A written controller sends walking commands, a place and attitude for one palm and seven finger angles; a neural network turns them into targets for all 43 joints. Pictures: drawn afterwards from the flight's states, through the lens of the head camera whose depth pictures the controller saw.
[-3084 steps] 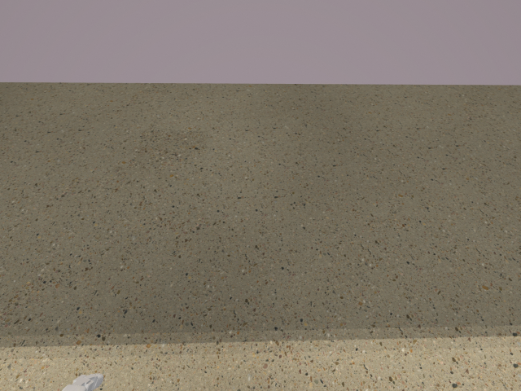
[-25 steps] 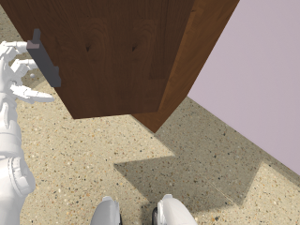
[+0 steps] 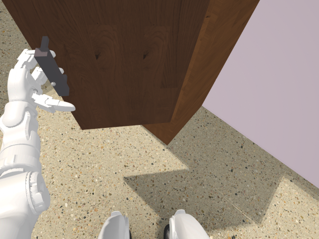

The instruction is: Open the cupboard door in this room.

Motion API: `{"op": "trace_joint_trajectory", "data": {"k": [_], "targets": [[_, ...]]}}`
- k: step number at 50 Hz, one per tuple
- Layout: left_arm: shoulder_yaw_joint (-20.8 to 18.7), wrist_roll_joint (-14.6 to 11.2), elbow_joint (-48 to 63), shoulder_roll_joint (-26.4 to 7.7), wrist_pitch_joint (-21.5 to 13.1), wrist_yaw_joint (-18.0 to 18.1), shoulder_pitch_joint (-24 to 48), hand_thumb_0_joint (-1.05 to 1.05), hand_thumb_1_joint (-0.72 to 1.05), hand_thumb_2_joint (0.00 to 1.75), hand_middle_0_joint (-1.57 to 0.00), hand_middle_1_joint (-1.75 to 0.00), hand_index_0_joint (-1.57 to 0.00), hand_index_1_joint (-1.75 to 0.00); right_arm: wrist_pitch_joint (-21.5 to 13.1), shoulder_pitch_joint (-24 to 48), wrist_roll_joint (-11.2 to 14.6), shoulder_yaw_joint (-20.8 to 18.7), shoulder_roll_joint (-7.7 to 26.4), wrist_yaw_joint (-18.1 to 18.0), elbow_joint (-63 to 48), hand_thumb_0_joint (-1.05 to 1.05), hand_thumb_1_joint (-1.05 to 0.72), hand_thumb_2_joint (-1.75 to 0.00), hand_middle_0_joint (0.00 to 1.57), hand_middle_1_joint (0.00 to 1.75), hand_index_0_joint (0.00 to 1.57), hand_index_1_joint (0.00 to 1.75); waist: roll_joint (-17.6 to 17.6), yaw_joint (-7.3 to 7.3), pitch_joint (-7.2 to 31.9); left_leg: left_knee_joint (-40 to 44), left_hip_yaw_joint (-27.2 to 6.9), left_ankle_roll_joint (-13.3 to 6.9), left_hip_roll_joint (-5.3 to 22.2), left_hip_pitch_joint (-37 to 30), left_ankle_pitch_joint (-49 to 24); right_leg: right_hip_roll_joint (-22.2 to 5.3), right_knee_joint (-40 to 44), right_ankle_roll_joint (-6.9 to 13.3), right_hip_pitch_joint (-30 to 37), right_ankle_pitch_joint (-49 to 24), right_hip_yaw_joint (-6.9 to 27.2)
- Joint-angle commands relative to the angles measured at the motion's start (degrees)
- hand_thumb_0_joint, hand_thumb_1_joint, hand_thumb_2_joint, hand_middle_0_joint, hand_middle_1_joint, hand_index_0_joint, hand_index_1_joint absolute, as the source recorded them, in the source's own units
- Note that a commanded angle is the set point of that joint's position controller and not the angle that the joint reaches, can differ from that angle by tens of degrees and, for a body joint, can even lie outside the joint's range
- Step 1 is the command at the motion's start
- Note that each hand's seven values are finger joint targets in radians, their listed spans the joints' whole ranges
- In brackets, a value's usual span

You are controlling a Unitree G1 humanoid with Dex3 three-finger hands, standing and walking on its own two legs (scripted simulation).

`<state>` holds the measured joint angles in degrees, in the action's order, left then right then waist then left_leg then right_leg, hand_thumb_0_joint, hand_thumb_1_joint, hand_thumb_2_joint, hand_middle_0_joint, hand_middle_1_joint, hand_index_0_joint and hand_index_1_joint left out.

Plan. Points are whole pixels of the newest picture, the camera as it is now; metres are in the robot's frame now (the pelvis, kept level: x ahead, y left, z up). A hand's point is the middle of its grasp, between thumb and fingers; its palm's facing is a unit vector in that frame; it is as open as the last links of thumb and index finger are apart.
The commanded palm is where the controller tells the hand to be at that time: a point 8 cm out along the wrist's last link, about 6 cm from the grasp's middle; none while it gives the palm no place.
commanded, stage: slide the fingers in behind the handle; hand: left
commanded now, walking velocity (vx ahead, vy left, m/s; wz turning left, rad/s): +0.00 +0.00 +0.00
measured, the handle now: (55, 68) +0.52 +0.24 +0.06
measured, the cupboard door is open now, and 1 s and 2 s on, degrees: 48 48 56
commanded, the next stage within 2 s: close the thumb around the handle in 0.76 s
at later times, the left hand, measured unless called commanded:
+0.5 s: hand (64, 82) +0.47 +0.21 +0.06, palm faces +0.10 -0.99 +0.00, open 14.0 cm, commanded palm +0.45 +0.25 +0.06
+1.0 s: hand (64, 83) +0.47 +0.21 +0.06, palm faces +0.11 -0.99 +0.00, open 13.6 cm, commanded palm +0.44 +0.25 +0.06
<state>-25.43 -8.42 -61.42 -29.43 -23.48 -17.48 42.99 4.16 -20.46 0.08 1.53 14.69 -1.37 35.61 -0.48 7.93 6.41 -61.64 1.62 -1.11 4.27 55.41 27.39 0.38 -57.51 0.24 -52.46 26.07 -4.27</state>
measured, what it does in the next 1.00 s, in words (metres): stands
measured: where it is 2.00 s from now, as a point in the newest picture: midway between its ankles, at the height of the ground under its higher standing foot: outside the picture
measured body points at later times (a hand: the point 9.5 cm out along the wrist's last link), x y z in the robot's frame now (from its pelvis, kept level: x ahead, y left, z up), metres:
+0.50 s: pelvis +0.00 -0.01 +0.00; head +0.12 +0.01 +0.43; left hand +0.46 +0.27 +0.06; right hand +0.02 -0.27 -0.11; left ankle +0.01 +0.10 -0.66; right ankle +0.01 -0.12 -0.66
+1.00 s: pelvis +0.00 -0.01 +0.00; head +0.12 +0.01 +0.43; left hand +0.46 +0.27 +0.06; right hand +0.03 -0.27 -0.12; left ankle +0.01 +0.10 -0.66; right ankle +0.01 -0.12 -0.66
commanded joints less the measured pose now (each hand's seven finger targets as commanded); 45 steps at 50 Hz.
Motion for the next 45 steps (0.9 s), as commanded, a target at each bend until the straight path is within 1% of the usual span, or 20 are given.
{"op": "trace_joint_trajectory", "data": {"k": [1, 4, 5, 9, 10, 11, 12, 13, 18, 19, 21, 24, 26, 28, 32, 34, 37, 41, 43, 45], "targets": [[-0.02, -0.33, 12.05, -12.88, -4.76, 1.92, 24.37, 0.00, -0.50, 0.30, -0.30, -1.20, -0.30, -1.20, -1.38, -8.37, -0.15, -3.78, 10.68, -0.44, -2.77, 0.00, -0.90, -0.90, 0.20, 0.30, 0.20, 0.30, -8.36, 0.51, 24.42, 6.45, -4.44, -0.01, -2.01, -23.23, -22.80, 2.51, 5.49, 0.91, 5.98, -16.70, 1.35], [0.14, 0.07, 12.61, -12.33, -5.32, 2.65, 23.84, 0.00, -0.50, 0.30, -0.30, -1.20, -0.30, -1.20, -1.49, -8.08, -0.27, -3.90, 10.52, -0.24, -2.78, 0.00, -0.90, -0.90, 0.20, 0.30, 0.20, 0.30, -8.92, -0.12, 27.17, 6.23, -4.21, 0.21, -2.13, -23.84, -24.27, 2.27, 5.17, 0.76, 7.38, -18.20, 1.63], [0.26, 0.18, 12.08, -11.79, -5.24, 2.88, 23.02, 0.00, -0.50, 0.30, -0.30, -1.20, -0.30, -1.20, -1.49, -8.00, -0.24, -3.88, 10.38, -0.08, -2.85, 0.00, -0.90, -0.90, 0.20, 0.30, 0.20, 0.30, -8.61, -0.36, 26.87, 6.30, -4.12, 0.24, -2.18, -23.50, -23.75, 2.30, 5.23, 0.79, 7.52, -17.91, 1.53], [0.81, 0.62, 9.91, -11.25, -4.64, 4.10, 24.39, 0.00, -0.50, 0.30, -0.30, -1.20, -0.30, -1.20, -1.31, -7.82, -0.21, -3.67, 10.38, 0.07, -2.91, 0.00, -0.90, -0.90, 0.20, 0.30, 0.20, 0.30, -7.13, 0.44, 24.10, 6.31, -3.77, -0.09, -2.40, -20.43, -20.86, 2.20, 5.54, 0.58, 7.42, -16.89, 1.85], [-0.36, 0.78, 9.64, -12.65, -4.62, 4.47, 24.57, 0.00, -0.50, 0.30, -0.30, -1.20, -0.30, -1.20, -1.29, -8.09, -0.27, -3.66, 10.55, 0.05, -2.93, 0.00, -0.90, -0.90, 0.20, 0.30, 0.20, 0.30, -5.55, 0.29, 24.14, 6.46, -3.85, -0.20, -2.46, -19.44, -19.96, 2.23, 5.57, 0.56, 8.45, -16.66, 1.90], [-1.89, 0.75, 11.03, -14.40, -5.16, 4.75, 24.98, 0.00, -0.50, 0.30, -0.30, -1.20, -0.30, -1.20, -1.32, -8.24, -0.46, -3.70, 10.63, -0.08, -3.19, 0.00, -0.90, -0.90, 0.20, 0.30, 0.20, 0.30, -5.96, -0.06, 25.98, 5.97, -3.55, -0.41, -2.58, -19.47, -20.97, 2.24, 5.17, 0.59, 9.92, -18.15, 2.33], [-1.89, 0.94, 11.26, -14.34, -5.34, 4.71, 23.84, 0.00, -0.50, 0.30, -0.30, -1.20, -0.30, -1.20, -1.35, -8.12, -0.33, -3.70, 10.42, -0.05, -3.43, 0.00, -0.90, -0.90, 0.20, 0.30, 0.20, 0.30, -6.71, -0.63, 28.03, 5.94, -3.24, -0.30, -2.78, -19.71, -21.42, 2.11, 5.05, 0.51, 10.91, -18.91, 2.59], [-0.62, 0.85, 11.71, -12.91, -5.52, 4.50, 24.56, 0.00, -0.50, 0.30, -0.30, -1.20, -0.30, -1.20, -1.43, -7.85, -0.32, -3.69, 10.13, -0.04, -3.24, 0.00, -0.90, -0.90, 0.20, 0.30, 0.20, 0.30, -6.43, 0.04, 27.55, 5.83, -3.15, -0.36, -2.67, -19.70, -21.54, 2.08, 5.20, 0.40, 10.85, -19.42, 2.62], [0.97, -0.19, 11.67, -10.10, -5.59, 3.57, 22.91, 0.00, -0.50, 0.30, -0.30, -1.20, -0.30, -1.20, -1.54, -8.06, -0.16, -3.86, 10.00, 0.19, -2.95, 0.00, -0.90, -0.90, 0.20, 0.30, 0.20, 0.30, -6.52, -0.17, 26.89, 6.14, -3.03, -0.26, -2.71, -20.02, -22.14, 2.24, 5.49, 0.54, 11.40, -20.43, 2.50], [0.41, -0.15, 11.69, -10.72, -5.48, 3.60, 22.17, 0.00, -0.50, 0.30, -0.30, -1.20, -0.30, -1.20, -1.49, -8.05, -0.09, -3.92, 10.07, 0.26, -3.00, 0.00, -0.90, -0.90, 0.20, 0.30, 0.20, 0.30, -6.71, -0.54, 26.79, 6.17, -2.84, -0.30, -2.78, -19.81, -22.04, 2.24, 5.66, 0.58, 11.74, -20.50, 2.61], [0.94, 0.09, 11.98, -10.71, -5.66, 3.70, 23.36, 0.00, -0.50, 0.30, -0.30, -1.20, -0.30, -1.20, -1.38, -8.30, -0.16, -3.86, 10.09, 0.12, -2.77, 0.00, -0.90, -0.90, 0.20, 0.30, 0.20, 0.30, -6.09, 0.14, 26.15, 5.97, -3.08, -0.50, -2.76, -19.56, -21.87, 2.28, 5.43, 0.62, 11.22, -20.42, 2.60], [0.79, 0.25, 10.69, -11.03, -5.49, 3.67, 23.26, 0.00, -0.50, 0.30, -0.30, -1.20, -0.30, -1.20, -1.40, -8.05, 0.02, -3.89, 10.10, 0.03, -2.71, 0.00, -0.90, -0.90, 0.20, 0.30, 0.20, 0.30, -5.36, 0.16, 25.22, 6.15, -2.72, -0.60, -2.92, -17.75, -19.04, 2.13, 6.11, 0.39, 11.53, -18.70, 3.11], [1.41, 0.16, 11.62, -10.42, -5.86, 3.59, 24.31, 0.00, -0.50, 0.30, -0.30, -1.20, -0.30, -1.20, -1.51, -8.17, -0.08, -3.88, 9.98, 0.02, -2.51, 0.00, -0.90, -0.90, 0.20, 0.30, 0.20, 0.30, -7.66, 0.17, 25.35, 6.03, -2.92, -0.52, -2.92, -19.54, -20.64, 2.18, 5.71, 0.72, 10.61, -19.38, 2.88], [1.17, 0.09, 11.67, -10.21, -5.98, 3.56, 23.23, 0.00, -0.50, 0.30, -0.30, -1.20, -0.30, -1.20, -1.52, -8.19, -0.10, -4.11, 10.05, 0.08, -2.41, 0.00, -0.90, -0.90, 0.20, 0.30, 0.20, 0.30, -7.46, -0.13, 27.10, 5.90, -3.05, -0.32, -2.77, -21.00, -21.98, 2.18, 5.60, 0.63, 10.31, -19.88, 2.69], [0.92, 0.23, 10.33, -11.05, -5.88, 3.52, 23.42, 0.00, -0.50, 0.30, -0.30, -1.20, -0.30, -1.20, -1.43, -8.06, -0.04, -3.92, 10.24, 0.01, -2.22, 0.00, -0.90, -0.90, 0.20, 0.30, 0.20, 0.30, -6.07, 0.20, 25.15, 5.97, -3.08, -0.44, -2.75, -19.06, -20.56, 2.15, 5.58, 0.58, 10.25, -19.22, 2.69], [1.88, 0.33, 10.31, -10.39, -5.74, 3.56, 25.40, 0.00, -0.50, 0.30, -0.30, -1.20, -0.30, -1.20, -1.49, -7.91, -0.02, -3.85, 10.19, -0.06, -2.17, 0.00, -0.90, -0.90, 0.20, 0.30, 0.20, 0.30, -6.73, 0.72, 24.10, 6.07, -3.16, -0.49, -2.83, -18.54, -19.19, 2.07, 5.87, 0.54, 9.60, -18.00, 2.84], [1.73, 0.13, 11.80, -9.85, -6.17, 3.72, 24.65, 0.00, -0.50, 0.30, -0.30, -1.20, -0.30, -1.20, -1.61, -8.07, -0.17, -4.04, 10.15, 0.03, -2.36, 0.00, -0.90, -0.90, 0.20, 0.30, 0.20, 0.30, -7.90, 0.07, 27.59, 5.87, -3.48, -0.25, -2.74, -21.82, -22.07, 2.10, 5.28, 0.69, 9.38, -19.28, 2.47], [2.99, 0.25, 10.85, -8.75, -6.08, 3.99, 26.23, 0.00, -0.50, 0.30, -0.30, -1.20, -0.30, -1.20, -1.71, -8.17, -0.20, -3.94, 10.17, 0.06, -1.86, 0.00, -0.90, -0.90, 0.20, 0.30, 0.20, 0.30, -7.27, 1.05, 25.00, 5.84, -3.76, -0.36, -2.63, -21.16, -20.93, 2.28, 5.45, 0.77, 7.87, -18.06, 2.23], [2.24, 0.53, 10.92, -9.50, -6.14, 4.25, 24.92, 0.00, -0.50, 0.30, -0.30, -1.20, -0.30, -1.20, -1.63, -8.01, -0.20, -4.06, 10.30, 0.09, -2.09, 0.00, -0.90, -0.90, 0.20, 0.30, 0.20, 0.30, -7.14, 0.37, 26.56, 5.97, -3.74, -0.23, -2.67, -21.47, -21.54, 2.16, 5.41, 0.73, 8.64, -18.51, 2.30], [3.96, 0.61, 11.27, -7.51, -6.13, 4.25, 25.18, 0.00, -0.39, 0.35, -0.31, -1.21, -0.31, -1.21, -1.64, -7.81, -0.15, -4.00, 10.05, 0.23, -2.13, 0.00, -0.90, -0.90, 0.20, 0.30, 0.20, 0.30, -7.35, 0.57, 26.04, 6.07, -3.84, -0.13, -2.68, -21.84, -21.27, 2.21, 5.48, 0.77, 7.94, -17.97, 2.10]]}}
